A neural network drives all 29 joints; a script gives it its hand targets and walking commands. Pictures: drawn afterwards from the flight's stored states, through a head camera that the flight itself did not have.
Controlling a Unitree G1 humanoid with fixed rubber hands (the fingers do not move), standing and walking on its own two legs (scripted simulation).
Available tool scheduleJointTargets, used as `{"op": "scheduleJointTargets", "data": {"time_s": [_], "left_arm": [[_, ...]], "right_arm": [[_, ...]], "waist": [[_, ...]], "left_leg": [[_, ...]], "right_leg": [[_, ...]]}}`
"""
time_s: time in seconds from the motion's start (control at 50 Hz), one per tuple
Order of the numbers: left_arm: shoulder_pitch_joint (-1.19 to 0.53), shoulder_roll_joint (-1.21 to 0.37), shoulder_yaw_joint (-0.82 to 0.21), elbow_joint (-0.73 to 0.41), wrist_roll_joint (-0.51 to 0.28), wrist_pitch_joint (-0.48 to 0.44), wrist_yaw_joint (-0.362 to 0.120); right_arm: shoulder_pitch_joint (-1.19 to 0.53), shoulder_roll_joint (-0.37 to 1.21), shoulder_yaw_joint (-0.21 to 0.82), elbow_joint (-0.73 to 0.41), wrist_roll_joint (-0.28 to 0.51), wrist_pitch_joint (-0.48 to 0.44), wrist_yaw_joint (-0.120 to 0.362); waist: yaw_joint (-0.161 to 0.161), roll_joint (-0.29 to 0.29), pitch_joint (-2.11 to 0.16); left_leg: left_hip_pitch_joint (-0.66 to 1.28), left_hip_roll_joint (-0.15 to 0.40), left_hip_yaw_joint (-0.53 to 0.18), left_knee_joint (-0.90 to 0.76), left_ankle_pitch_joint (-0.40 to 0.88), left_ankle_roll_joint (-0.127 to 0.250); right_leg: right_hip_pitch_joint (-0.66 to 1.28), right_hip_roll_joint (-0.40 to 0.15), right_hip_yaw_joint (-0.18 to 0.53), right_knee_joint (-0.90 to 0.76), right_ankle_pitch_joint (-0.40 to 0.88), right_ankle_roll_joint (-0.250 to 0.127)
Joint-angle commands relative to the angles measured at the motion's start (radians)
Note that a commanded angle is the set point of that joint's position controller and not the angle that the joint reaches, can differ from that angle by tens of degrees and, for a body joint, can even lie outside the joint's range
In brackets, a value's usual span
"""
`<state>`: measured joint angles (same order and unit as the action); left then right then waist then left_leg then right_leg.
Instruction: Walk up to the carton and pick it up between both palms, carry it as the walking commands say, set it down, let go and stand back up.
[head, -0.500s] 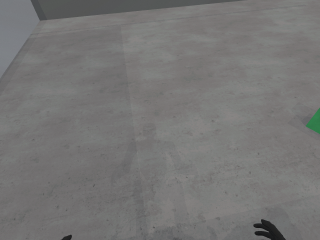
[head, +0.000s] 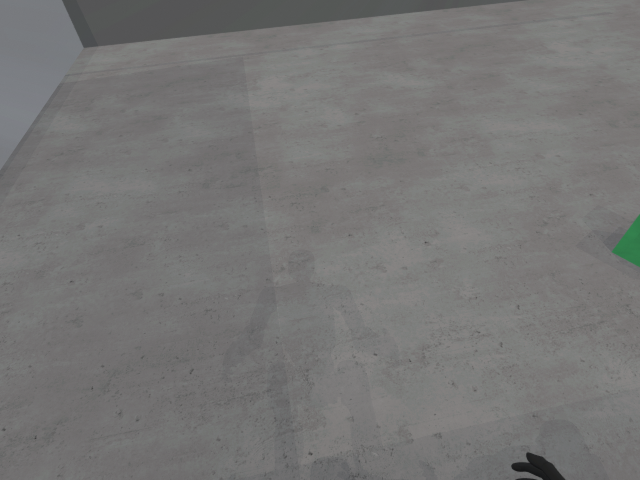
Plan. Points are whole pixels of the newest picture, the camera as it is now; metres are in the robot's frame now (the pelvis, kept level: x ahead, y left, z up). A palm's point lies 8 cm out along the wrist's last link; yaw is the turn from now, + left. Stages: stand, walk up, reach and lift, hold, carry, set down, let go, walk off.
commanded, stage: walk up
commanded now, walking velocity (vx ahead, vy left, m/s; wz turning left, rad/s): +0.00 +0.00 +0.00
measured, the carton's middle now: out of the picture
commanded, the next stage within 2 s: none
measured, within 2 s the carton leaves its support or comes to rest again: neither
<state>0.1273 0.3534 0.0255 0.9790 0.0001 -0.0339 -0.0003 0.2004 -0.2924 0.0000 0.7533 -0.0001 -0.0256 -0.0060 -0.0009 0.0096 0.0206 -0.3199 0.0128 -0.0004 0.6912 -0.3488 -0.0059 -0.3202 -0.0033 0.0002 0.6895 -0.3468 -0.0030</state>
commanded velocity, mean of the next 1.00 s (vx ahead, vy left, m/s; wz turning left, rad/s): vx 0.19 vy -0.08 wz -0.46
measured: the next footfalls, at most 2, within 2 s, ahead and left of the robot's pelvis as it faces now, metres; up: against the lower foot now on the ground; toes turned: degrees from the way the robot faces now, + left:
right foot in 0.54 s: +0.00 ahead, -0.13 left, +0.00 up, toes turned -20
left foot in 1.08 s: +0.20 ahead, +0.04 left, +0.00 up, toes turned -24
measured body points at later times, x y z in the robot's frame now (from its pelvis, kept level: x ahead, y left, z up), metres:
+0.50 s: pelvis -0.01 -0.01 +0.01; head +0.02 -0.03 +0.46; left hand +0.18 +0.23 -0.10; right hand +0.03 -0.29 -0.12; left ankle +0.01 +0.13 -0.72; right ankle -0.05 -0.12 -0.69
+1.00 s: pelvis +0.05 -0.05 +0.02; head +0.09 -0.08 +0.47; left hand +0.14 +0.20 -0.11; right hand +0.09 -0.35 -0.10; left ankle +0.10 +0.08 -0.67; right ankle -0.04 -0.11 -0.72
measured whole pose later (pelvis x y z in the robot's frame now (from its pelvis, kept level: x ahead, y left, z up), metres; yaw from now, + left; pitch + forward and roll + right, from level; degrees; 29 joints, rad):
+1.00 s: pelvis +0.05 -0.05 +0.02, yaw -28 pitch +3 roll +2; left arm 0.39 0.26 0.03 0.89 0.00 0.02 -0.04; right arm 0.11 -0.30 0.00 0.78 0.00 0.01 -0.01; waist 0.11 0.00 0.05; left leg -0.43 0.06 0.10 0.83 -0.50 -0.05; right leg -0.19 0.06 0.13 0.44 -0.29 -0.06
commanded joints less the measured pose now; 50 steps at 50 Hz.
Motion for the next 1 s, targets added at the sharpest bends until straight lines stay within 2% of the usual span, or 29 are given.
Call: {"op": "scheduleJointTargets", "data": {"time_s": [0.0,0.06,0.08,0.1,0.12,0.14,0.16,0.2,0.22,0.26,0.3,0.34,0.38,0.42,0.46,0.48,0.5,0.52,0.56,0.58,0.6,0.62,0.64,0.66,0.7,0.82,0.92,0.96,0.98], "left_arm": [[-0.068,0.214,0.04,-0.043,0.012,-0.015,-0.001],[-0.075,0.193,0.042,-0.032,0.009,-0.012,0.004],[0.037,0.146,0.065,-0.089,0.006,0.026,-0.006],[0.04,0.166,0.055,-0.1,0.021,0.046,-0.018],[0.026,0.156,0.063,-0.126,0.023,0.053,-0.018],[-0.031,0.153,0.067,-0.145,0.024,0.066,-0.022],[-0.043,0.125,0.069,-0.198,0.03,0.07,-0.023],[-0.054,0.034,0.054,-0.252,0.03,0.075,-0.024],[-0.045,0.04,0.064,-0.251,0.026,0.084,-0.025],[0.002,0.043,0.081,-0.241,0.023,0.101,-0.027],[0.001,0.024,0.078,-0.245,0.023,0.1,-0.034],[0.021,-0.01,0.034,-0.235,0.01,0.102,-0.04],[0.003,-0.015,0.016,-0.249,0.002,0.106,-0.044],[-0.01,-0.021,0.006,-0.248,0.005,0.084,-0.045],[0.095,-0.027,0.014,-0.2,0.004,0.063,-0.039],[0.14,0.013,0.033,-0.197,0.011,0.055,-0.033],[0.194,0.136,0.065,-0.192,0.026,0.047,-0.027],[0.242,0.196,0.074,-0.18,0.023,0.053,-0.018],[0.17,0.143,0.06,-0.196,0.031,0.059,-0.004],[0.131,0.135,0.055,-0.214,0.03,0.062,-0.005],[0.077,0.095,0.048,-0.225,0.021,0.06,-0.002],[0.08,0.089,0.064,-0.222,0.024,0.065,-0.028],[0.045,0.115,0.074,-0.235,0.041,0.071,-0.048],[0.075,0.095,0.07,-0.25,0.043,0.074,-0.049],[0.165,0.095,0.065,-0.215,0.052,0.064,-0.054],[0.32,0.102,0.061,-0.157,0.049,0.033,-0.032],[0.278,0.089,0.06,-0.134,0.041,0.027,-0.027],[0.257,0.08,0.057,-0.128,0.04,0.028,-0.026],[0.23,0.09,0.054,-0.13,0.035,0.029,-0.029]], "right_arm": [[-0.094,-0.241,-0.062,0.051,-0.025,-0.025,-0.01],[-0.107,-0.243,-0.055,0.059,-0.024,-0.026,-0.011],[-0.145,-0.16,-0.078,0.032,-0.007,0.035,0.004],[-0.102,-0.12,-0.066,-0.02,-0.021,0.057,-0.021],[-0.061,-0.102,-0.065,-0.024,-0.018,0.062,-0.033],[-0.012,-0.097,-0.055,-0.033,-0.016,0.062,-0.034],[0.047,-0.117,-0.051,-0.036,-0.022,0.065,-0.035],[0.092,-0.224,-0.076,-0.013,-0.029,0.068,-0.037],[0.065,-0.24,-0.066,-0.022,-0.027,0.071,-0.03],[-0.021,-0.182,-0.057,-0.029,-0.02,0.074,-0.03],[-0.002,-0.148,-0.051,-0.009,-0.021,0.067,-0.032],[-0.008,-0.12,-0.053,-0.012,-0.021,0.055,-0.02],[0.015,-0.139,-0.066,0.004,-0.028,0.058,-0.01],[0.031,-0.152,-0.08,0.012,-0.035,0.059,-0.008],[0.016,-0.16,-0.097,0.018,-0.023,0.064,-0.008],[0.022,-0.131,-0.091,0.006,-0.024,0.062,-0.011],[-0.028,-0.07,-0.071,-0.043,-0.021,0.057,-0.009],[-0.075,-0.06,-0.06,-0.064,-0.014,0.07,-0.018],[-0.098,-0.071,-0.068,-0.071,-0.024,0.079,-0.016],[-0.084,-0.102,-0.077,-0.065,-0.02,0.076,-0.011],[-0.071,-0.088,-0.082,-0.065,-0.021,0.078,-0.003],[-0.018,-0.103,-0.08,-0.03,-0.021,0.069,-0.004],[-0.062,-0.114,-0.071,-0.027,-0.022,0.068,-0.002],[-0.099,-0.106,-0.074,-0.026,-0.019,0.064,-0.012],[-0.153,-0.103,-0.075,-0.028,-0.016,0.054,-0.015],[-0.243,-0.081,-0.061,-0.063,-0.016,0.015,0.002],[-0.209,-0.063,-0.066,-0.09,-0.01,-0.001,0.0],[-0.152,-0.057,-0.061,-0.067,-0.006,-0.009,-0.008],[-0.102,-0.059,-0.061,-0.043,-0.007,-0.008,-0.017]], "waist": [[-0.001,0.048,-0.008],[0.001,0.059,-0.021],[0.029,0.007,-0.084],[0.002,-0.169,0.039],[-0.023,-0.163,0.03],[-0.05,-0.153,0.035],[-0.063,-0.078,0.002],[-0.066,0.267,-0.023],[-0.049,0.299,0.007],[-0.006,0.136,0.033],[-0.004,0.082,0.045],[-0.004,0.185,0.042],[-0.02,0.285,0.015],[-0.034,0.271,-0.017],[0.02,0.215,-0.106],[0.056,0.095,-0.142],[0.102,-0.242,-0.136],[0.105,-0.299,-0.097],[0.061,-0.171,-0.006],[0.055,-0.145,0.01],[0.037,-0.192,0.008],[0.061,-0.309,-0.113],[0.07,-0.364,-0.082],[0.084,-0.373,-0.034],[0.11,-0.229,-0.012],[0.169,-0.145,-0.01],[0.121,-0.153,-0.011],[0.089,-0.181,-0.06],[0.039,-0.157,-0.063]], "left_leg": [[0.038,0.091,-0.108,-0.216,0.104,0.074],[0.058,0.093,-0.09,-0.226,0.158,0.067],[-0.045,0.071,-0.004,-0.108,-0.126,0.029],[0.027,0.045,0.065,-0.023,0.016,-0.02],[0.06,0.018,0.051,-0.03,-0.049,-0.015],[0.111,0.022,0.054,-0.083,-0.029,-0.021],[0.16,0.068,0.009,-0.147,-0.012,-0.011],[0.208,0.369,-0.298,-0.383,0.066,0.105],[0.187,0.47,-0.334,-0.424,0.22,0.173],[0.098,0.407,-0.172,-0.401,0.218,0.154],[0.148,0.341,-0.051,-0.345,0.37,0.116],[0.143,0.323,0.028,-0.325,0.523,0.083],[0.172,0.273,0.089,-0.311,0.502,0.074],[0.251,0.281,0.097,-0.234,0.543,0.077],[0.239,0.261,0.146,-0.088,0.486,0.062],[0.134,0.225,0.175,0.021,0.365,0.037],[-0.19,0.095,0.17,0.271,-0.156,-0.025],[-0.33,0.06,0.067,0.37,-0.359,-0.028],[-0.272,0.076,-0.016,0.385,-0.262,-0.029],[-0.261,0.068,0.024,0.394,-0.182,-0.036],[-0.248,0.056,0.012,0.407,-0.118,-0.038],[-0.202,0.049,0.066,0.414,-0.063,-0.028],[-0.232,0.059,0.091,0.365,-0.108,-0.043],[-0.263,0.064,0.103,0.336,-0.096,-0.058],[-0.263,0.052,0.101,0.264,-0.094,-0.059],[-0.403,0.073,0.05,0.211,-0.095,-0.065],[-0.25,0.064,0.072,0.013,-0.105,-0.069],[-0.096,0.047,0.095,-0.068,-0.067,-0.061],[0.078,0.048,0.082,-0.166,-0.021,-0.048]], "right_leg": [[0.036,-0.096,0.142,-0.22,0.146,-0.065],[0.062,-0.095,0.131,-0.216,0.196,-0.061],[0.128,-0.249,0.263,-0.282,-0.008,-0.102],[-0.05,-0.208,0.383,-0.288,0.344,-0.127],[-0.08,-0.198,0.392,-0.266,0.501,-0.128],[-0.133,-0.171,0.345,-0.245,0.464,-0.096],[-0.179,-0.133,0.312,-0.214,0.333,-0.072],[-0.287,0.028,0.021,0.125,0.037,0.01],[-0.31,0.023,-0.008,0.366,-0.283,0.05],[-0.246,-0.023,0.043,0.483,-0.196,0.051],[-0.248,-0.025,0.005,0.409,-0.148,0.052],[-0.215,-0.033,-0.044,0.346,-0.099,0.085],[-0.13,-0.025,-0.095,0.168,-0.123,0.105],[-0.112,-0.011,-0.116,0.009,-0.142,0.084],[0.066,0.012,-0.139,-0.216,0.07,0.06],[0.207,-0.051,-0.055,-0.294,0.233,0.013],[0.339,-0.324,0.339,-0.325,0.579,-0.089],[0.318,-0.431,0.5,-0.323,0.784,-0.2],[0.185,-0.336,0.383,-0.336,0.608,-0.197],[0.196,-0.288,0.345,-0.346,0.537,-0.177],[0.206,-0.235,0.314,-0.346,0.548,-0.163],[0.23,-0.157,0.241,-0.421,0.015,-0.174],[0.171,-0.153,0.256,-0.474,-0.324,-0.17],[0.148,-0.142,0.304,-0.494,-0.34,-0.173],[0.2,-0.141,0.359,-0.492,-0.226,-0.18],[0.41,-0.194,0.484,-0.474,-0.026,-0.195],[0.335,-0.162,0.413,-0.386,0.332,-0.193],[0.249,-0.11,0.37,-0.335,0.353,-0.165],[0.114,-0.078,0.362,-0.281,0.372,-0.147]]}}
